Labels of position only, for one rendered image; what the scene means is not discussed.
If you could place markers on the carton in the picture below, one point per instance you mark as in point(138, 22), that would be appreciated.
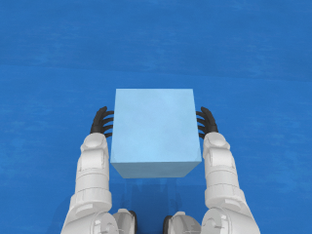
point(155, 133)

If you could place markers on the robot left shin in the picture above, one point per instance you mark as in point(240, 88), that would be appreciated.
point(123, 211)

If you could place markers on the left robot upper arm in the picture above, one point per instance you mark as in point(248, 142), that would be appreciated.
point(100, 222)

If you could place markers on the right robot hand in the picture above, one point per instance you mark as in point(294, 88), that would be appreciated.
point(209, 122)

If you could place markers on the left robot thigh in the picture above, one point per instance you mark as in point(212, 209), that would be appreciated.
point(125, 222)

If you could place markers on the left robot forearm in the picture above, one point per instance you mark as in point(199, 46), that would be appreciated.
point(92, 179)

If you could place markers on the right robot forearm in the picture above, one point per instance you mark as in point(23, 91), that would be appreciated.
point(223, 188)

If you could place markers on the left robot hand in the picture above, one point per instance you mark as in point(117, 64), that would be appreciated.
point(98, 122)

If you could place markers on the right robot upper arm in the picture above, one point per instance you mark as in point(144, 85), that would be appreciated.
point(220, 220)

